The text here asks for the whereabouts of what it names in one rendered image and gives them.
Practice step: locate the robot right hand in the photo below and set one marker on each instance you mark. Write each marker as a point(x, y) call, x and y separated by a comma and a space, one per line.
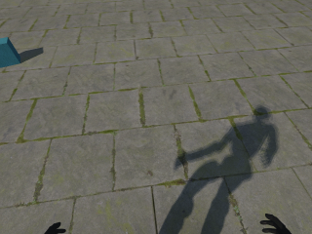
point(280, 228)

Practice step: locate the robot left hand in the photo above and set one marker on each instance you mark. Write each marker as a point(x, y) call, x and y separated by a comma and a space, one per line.
point(53, 229)

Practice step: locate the carton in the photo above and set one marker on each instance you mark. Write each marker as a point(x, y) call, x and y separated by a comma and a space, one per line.
point(8, 54)

